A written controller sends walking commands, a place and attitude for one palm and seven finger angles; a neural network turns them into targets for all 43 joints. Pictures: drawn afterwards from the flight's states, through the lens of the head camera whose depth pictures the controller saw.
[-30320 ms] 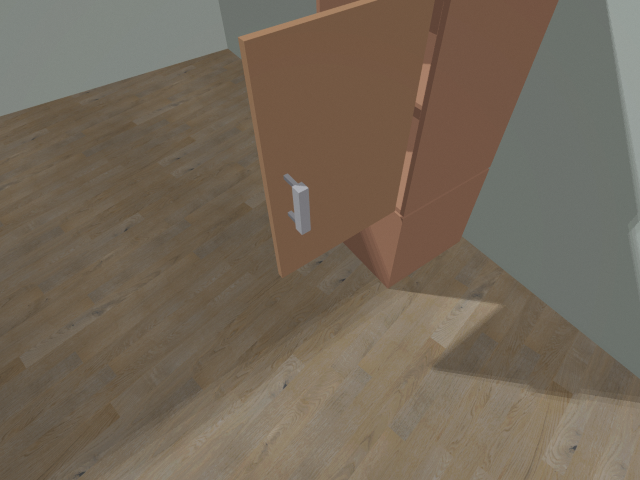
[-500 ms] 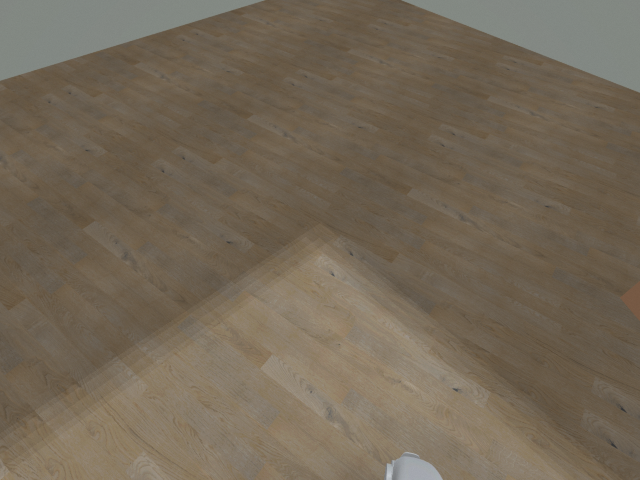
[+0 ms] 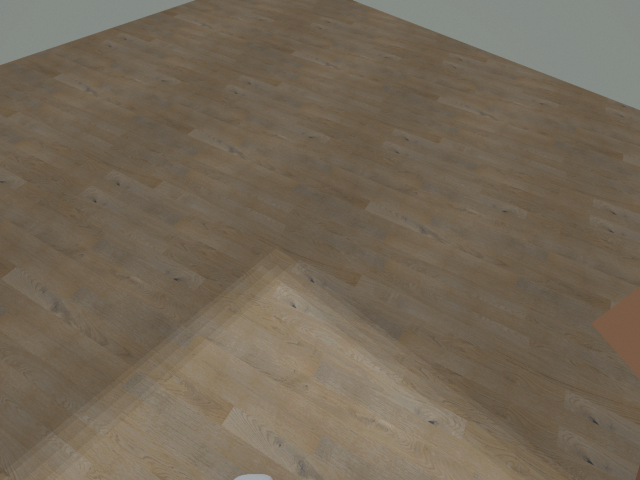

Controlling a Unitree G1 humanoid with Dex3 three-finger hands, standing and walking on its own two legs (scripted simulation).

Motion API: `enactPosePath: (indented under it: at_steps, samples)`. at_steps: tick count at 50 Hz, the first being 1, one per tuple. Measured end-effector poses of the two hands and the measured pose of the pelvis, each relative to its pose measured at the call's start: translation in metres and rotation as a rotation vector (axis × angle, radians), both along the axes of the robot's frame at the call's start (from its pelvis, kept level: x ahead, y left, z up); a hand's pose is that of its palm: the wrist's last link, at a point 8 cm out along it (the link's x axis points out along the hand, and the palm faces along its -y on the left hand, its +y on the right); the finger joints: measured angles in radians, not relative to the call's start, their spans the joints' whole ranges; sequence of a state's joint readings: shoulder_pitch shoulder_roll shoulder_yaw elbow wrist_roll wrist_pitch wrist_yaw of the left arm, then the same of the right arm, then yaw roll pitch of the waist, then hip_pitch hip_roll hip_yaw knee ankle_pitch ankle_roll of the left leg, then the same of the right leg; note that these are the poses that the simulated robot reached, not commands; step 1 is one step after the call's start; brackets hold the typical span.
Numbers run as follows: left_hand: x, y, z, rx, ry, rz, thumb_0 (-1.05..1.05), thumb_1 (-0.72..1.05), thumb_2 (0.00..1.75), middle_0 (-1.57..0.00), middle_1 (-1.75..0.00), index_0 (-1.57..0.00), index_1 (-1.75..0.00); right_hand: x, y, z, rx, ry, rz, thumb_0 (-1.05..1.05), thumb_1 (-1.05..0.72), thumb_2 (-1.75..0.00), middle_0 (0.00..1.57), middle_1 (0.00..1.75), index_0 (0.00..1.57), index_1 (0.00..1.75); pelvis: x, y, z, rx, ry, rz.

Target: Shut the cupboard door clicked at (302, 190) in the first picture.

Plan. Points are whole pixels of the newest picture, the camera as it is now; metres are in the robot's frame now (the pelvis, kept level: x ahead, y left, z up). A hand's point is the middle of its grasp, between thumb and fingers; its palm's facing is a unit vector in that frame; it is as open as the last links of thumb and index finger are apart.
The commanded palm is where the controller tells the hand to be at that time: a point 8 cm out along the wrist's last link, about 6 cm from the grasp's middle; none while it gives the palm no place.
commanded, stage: turn to face it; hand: left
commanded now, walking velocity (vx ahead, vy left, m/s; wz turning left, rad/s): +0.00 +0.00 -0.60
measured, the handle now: out of the picture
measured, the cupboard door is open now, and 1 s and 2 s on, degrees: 63 63 63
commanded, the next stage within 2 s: take the last steps up to it in 1.66 s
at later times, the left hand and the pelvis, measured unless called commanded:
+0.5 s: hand (227, 410) +0.23 +0.16 -0.15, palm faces -0.31 -0.90 -0.30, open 7.4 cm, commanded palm none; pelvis +0.03 +0.00 -0.01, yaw -19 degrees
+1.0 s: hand (254, 392) +0.26 +0.13 -0.16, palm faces -0.57 -0.80 -0.21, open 7.4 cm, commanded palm none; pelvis +0.05 +0.01 +0.00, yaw -36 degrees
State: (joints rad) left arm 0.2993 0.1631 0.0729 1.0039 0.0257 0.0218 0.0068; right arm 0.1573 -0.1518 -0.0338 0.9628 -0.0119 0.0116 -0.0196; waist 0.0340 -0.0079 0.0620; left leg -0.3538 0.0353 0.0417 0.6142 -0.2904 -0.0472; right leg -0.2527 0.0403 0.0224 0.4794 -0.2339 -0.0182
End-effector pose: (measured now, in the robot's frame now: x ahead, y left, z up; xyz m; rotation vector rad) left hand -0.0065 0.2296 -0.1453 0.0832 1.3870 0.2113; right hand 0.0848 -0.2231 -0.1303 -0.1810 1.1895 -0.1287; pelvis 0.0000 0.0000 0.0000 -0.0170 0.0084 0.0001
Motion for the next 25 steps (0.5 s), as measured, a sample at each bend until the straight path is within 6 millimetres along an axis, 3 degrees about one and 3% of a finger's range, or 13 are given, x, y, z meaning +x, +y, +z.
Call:
enactPosePath:
  at_steps: [5, 13, 17, 21, 25]
  samples:
    - [0.041, 0.023, -0.008, -0.014, -0.014, -0.073, 0.01, 0.91, 0.90, -0.20, -0.29, -0.20, -0.30, 0.007, 0.011, 0.006, -0.037, -0.046, -0.030, 0.00, -0.91, -0.90, 0.20, 0.30, 0.20, 0.30, 0.011, 0.017, -0.004, -0.018, -0.010, -0.068]
    - [0.138, 0.037, 0.014, 0.022, -0.147, -0.234, 0.01, 0.91, 0.90, -0.20, -0.29, -0.20, -0.30, -0.025, -0.002, 0.014, -0.064, 0.000, -0.161, 0.00, -0.91, -0.90, 0.20, 0.30, 0.20, 0.30, 0.023, 0.023, 0.006, -0.034, -0.012, -0.179]
    - [0.184, 0.024, 0.023, 0.048, -0.205, -0.336, 0.01, 0.91, 0.90, -0.20, -0.29, -0.20, -0.29, -0.053, -0.016, 0.007, -0.060, 0.033, -0.250, 0.00, -0.91, -0.90, 0.20, 0.30, 0.20, 0.30, 0.028, 0.016, 0.003, -0.029, -0.012, -0.234]
    - [0.223, -0.001, 0.028, 0.074, -0.276, -0.434, 0.01, 0.91, 0.90, -0.20, -0.29, -0.20, -0.29, -0.084, -0.034, -0.010, -0.041, 0.078, -0.329, 0.00, -0.90, -0.90, 0.20, 0.30, 0.20, 0.30, 0.032, 0.002, -0.007, -0.009, -0.011, -0.282]
    - [0.238, -0.022, 0.030, 0.088, -0.314, -0.501, 0.00, 0.91, 0.90, -0.20, -0.29, -0.20, -0.30, -0.103, -0.048, -0.022, -0.043, 0.126, -0.391, 0.00, -0.91, -0.90, 0.20, 0.30, 0.20, 0.30, 0.033, -0.004, -0.013, -0.002, -0.006, -0.330]
